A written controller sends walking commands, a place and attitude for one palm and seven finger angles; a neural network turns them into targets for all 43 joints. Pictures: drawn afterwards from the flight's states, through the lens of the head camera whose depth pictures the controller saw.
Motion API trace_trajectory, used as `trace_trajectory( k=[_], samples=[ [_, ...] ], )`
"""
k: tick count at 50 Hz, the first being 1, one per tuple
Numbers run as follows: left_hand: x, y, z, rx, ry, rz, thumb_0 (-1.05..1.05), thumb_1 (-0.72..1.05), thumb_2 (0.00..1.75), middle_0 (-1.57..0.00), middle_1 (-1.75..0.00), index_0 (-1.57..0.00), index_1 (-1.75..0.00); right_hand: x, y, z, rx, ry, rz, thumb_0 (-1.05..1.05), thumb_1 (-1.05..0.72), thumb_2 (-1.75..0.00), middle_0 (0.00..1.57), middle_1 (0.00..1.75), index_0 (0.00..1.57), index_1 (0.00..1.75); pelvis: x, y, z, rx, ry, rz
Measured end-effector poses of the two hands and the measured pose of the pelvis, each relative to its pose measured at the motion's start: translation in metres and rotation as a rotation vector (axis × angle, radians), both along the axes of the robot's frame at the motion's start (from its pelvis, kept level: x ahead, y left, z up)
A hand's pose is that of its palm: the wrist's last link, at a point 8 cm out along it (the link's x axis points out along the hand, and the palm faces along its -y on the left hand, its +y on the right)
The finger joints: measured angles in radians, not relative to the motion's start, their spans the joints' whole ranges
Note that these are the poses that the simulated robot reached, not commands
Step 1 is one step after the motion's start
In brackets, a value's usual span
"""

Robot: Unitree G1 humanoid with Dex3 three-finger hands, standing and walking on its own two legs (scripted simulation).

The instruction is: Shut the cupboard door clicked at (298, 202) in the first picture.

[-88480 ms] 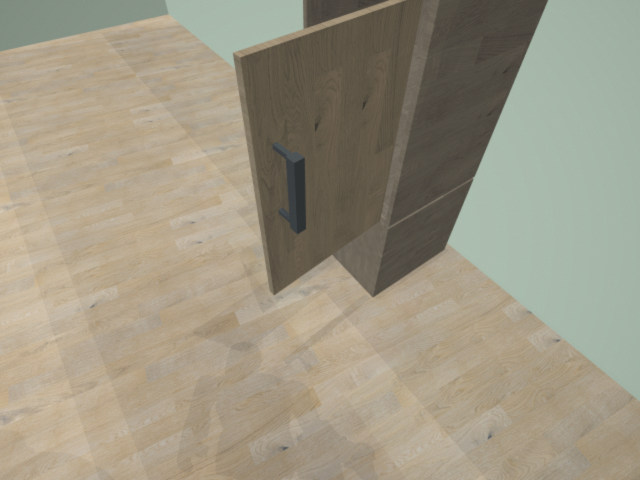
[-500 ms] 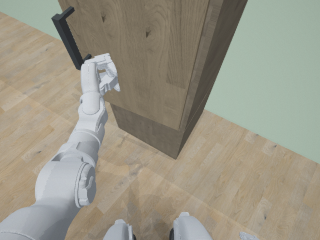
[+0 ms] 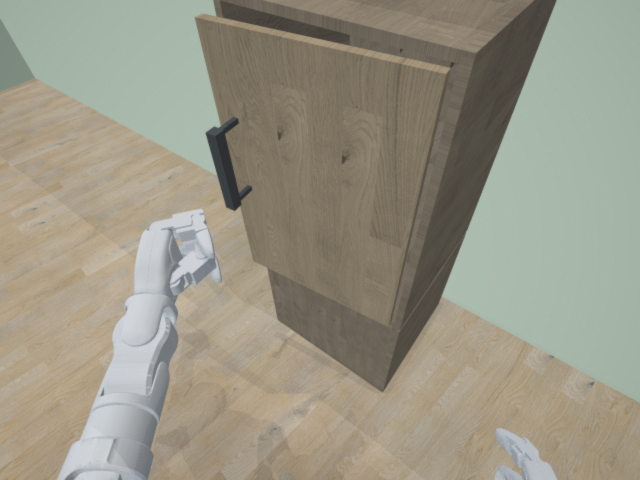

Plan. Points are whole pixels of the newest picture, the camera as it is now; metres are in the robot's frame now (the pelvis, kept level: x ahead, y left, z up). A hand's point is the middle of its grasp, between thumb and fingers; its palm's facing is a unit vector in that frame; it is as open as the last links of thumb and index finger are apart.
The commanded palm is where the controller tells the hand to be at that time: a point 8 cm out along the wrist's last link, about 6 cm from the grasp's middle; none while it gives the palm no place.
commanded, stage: draw the hand back to the body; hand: left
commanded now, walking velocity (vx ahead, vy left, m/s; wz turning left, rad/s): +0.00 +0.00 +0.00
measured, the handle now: (232, 165) +0.65 +0.19 +0.03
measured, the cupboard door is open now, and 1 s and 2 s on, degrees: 6 6 6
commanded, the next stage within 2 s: step back with the hand held close in 1.04 s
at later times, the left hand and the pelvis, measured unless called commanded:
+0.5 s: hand (58, 320) +0.24 +0.26 +0.15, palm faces +0.37 -0.86 -0.34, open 4.8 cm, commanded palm +0.19 +0.30 +0.18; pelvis +0.02 +0.02 +0.03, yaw +1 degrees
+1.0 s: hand out of the picture +0.20 +0.28 +0.17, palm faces +0.48 -0.78 -0.40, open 7.4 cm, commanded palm +0.15 +0.32 +0.20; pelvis +0.01 +0.01 +0.03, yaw +1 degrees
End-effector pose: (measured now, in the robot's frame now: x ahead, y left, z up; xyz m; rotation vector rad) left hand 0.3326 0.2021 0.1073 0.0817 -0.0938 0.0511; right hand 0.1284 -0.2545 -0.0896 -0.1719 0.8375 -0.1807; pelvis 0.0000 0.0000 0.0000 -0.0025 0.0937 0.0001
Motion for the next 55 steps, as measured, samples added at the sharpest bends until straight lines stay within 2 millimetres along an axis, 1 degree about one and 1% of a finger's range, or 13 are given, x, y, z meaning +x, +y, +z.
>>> trace_trajectory(
  k=[4, 7, 10, 14, 19, 23, 28, 36, 40, 44, 47, 51, 55],
  samples=[
    [-0.03, 0.014, 0.007, 0.095, 0.044, 0.038, 0.01, 0.9, 0.9, -1.2, -1.38, -1.2, -1.38, 0.032, 0.015, 0.019, 0.009, -0.082, 0.01, 0.01, -0.9, -0.9, 0.2, 0.3, 0.2, 0.3, 0.004, 0.004, 0.009, 0.004, -0.047, -0.001],
    [-0.051, 0.026, 0.012, 0.129, 0.063, 0.083, 0.01, 0.9, 0.9, -1.13, -1.31, -1.13, -1.31, 0.05, 0.028, 0.031, 0.009, -0.121, 0.044, 0.01, -0.9, -0.9, 0.2, 0.3, 0.2, 0.3, 0.007, 0.007, 0.014, 0.002, -0.08, 0.006],
    [-0.067, 0.042, 0.018, 0.151, 0.069, 0.14, 0.01, 0.9, 0.9, -1.06, -1.23, -1.06, -1.23, 0.064, 0.042, 0.039, 0.007, -0.143, 0.086, 0.01, -0.9, -0.9, 0.2, 0.3, 0.2, 0.3, 0.008, 0.009, 0.018, 0.0, -0.107, 0.014],
    [-0.085, 0.061, 0.033, 0.178, 0.053, 0.212, 0.01, 0.9, 0.9, -0.96, -1.12, -0.96, -1.12, 0.075, 0.057, 0.044, 0.013, -0.162, 0.137, 0.01, -0.9, -0.9, 0.2, 0.3, 0.2, 0.3, 0.011, 0.012, 0.022, -0.002, -0.131, 0.021],
    [-0.106, 0.077, 0.051, 0.217, 0.026, 0.271, 0.01, 0.9, 0.9, -0.82, -0.97, -0.82, -0.97, 0.078, 0.071, 0.042, 0.033, -0.159, 0.168, 0.01, -0.9, -0.9, 0.21, 0.3, 0.21, 0.3, 0.016, 0.017, 0.025, -0.003, -0.145, 0.022],
    [-0.123, 0.09, 0.059, 0.251, 0.024, 0.316, 0.01, 0.9, 0.9, -0.71, -0.85, -0.71, -0.85, 0.075, 0.074, 0.038, 0.042, -0.136, 0.17, 0.01, -0.9, -0.9, 0.21, 0.3, 0.21, 0.3, 0.019, 0.019, 0.026, -0.003, -0.15, 0.021],
    [-0.144, 0.107, 0.07, 0.304, 0.023, 0.383, 0.01, 0.9, 0.9, -0.58, -0.7, -0.58, -0.7, 0.069, 0.07, 0.033, 0.034, -0.111, 0.162, 0.01, -0.9, -0.9, 0.21, 0.3, 0.21, 0.3, 0.022, 0.02, 0.027, -0.006, -0.154, 0.02],
    [-0.18, 0.126, 0.099, 0.414, -0.036, 0.478, 0.01, 0.9, 0.9, -0.36, -0.47, -0.36, -0.47, 0.066, 0.058, 0.032, 0.014, -0.121, 0.148, 0.02, -0.9, -0.9, 0.21, 0.3, 0.21, 0.3, 0.023, 0.02, 0.026, -0.007, -0.157, 0.024],
    [-0.187, 0.128, 0.096, 0.398, -0.031, 0.509, 0.01, 0.9, 0.9, -0.29, -0.38, -0.29, -0.38, 0.066, 0.055, 0.032, 0.006, -0.129, 0.154, 0.02, -0.9, -0.9, 0.2, 0.3, 0.21, 0.3, 0.018, 0.019, 0.026, -0.005, -0.162, 0.028],
    [-0.183, 0.122, 0.084, 0.357, -0.003, 0.501, 0.01, 0.9, 0.9, -0.24, -0.34, -0.24, -0.34, 0.065, 0.053, 0.033, -0.002, -0.135, 0.155, 0.02, -0.9, -0.9, 0.2, 0.3, 0.21, 0.3, 0.014, 0.017, 0.027, -0.002, -0.162, 0.028],
    [-0.18, 0.116, 0.08, 0.346, 0.0, 0.476, 0.01, 0.9, 0.9, -0.23, -0.32, -0.23, -0.32, 0.063, 0.051, 0.035, -0.006, -0.144, 0.15, 0.02, -0.9, -0.9, 0.2, 0.3, 0.21, 0.3, 0.013, 0.015, 0.027, -0.001, -0.162, 0.026],
    [-0.179, 0.11, 0.087, 0.362, -0.035, 0.45, 0.01, 0.89, 0.9, -0.22, -0.31, -0.22, -0.31, 0.062, 0.05, 0.038, -0.006, -0.163, 0.141, 0.02, -0.9, -0.9, 0.2, 0.3, 0.21, 0.3, 0.014, 0.012, 0.027, -0.003, -0.167, 0.022],
    [-0.18, 0.109, 0.096, 0.385, -0.069, 0.447, 0.01, 0.89, 0.9, -0.21, -0.3, -0.21, -0.3, 0.061, 0.048, 0.039, 0.0, -0.173, 0.135, 0.02, -0.9, -0.9, 0.2, 0.3, 0.21, 0.3, 0.014, 0.01, 0.027, -0.004, -0.173, 0.019]
  ],
)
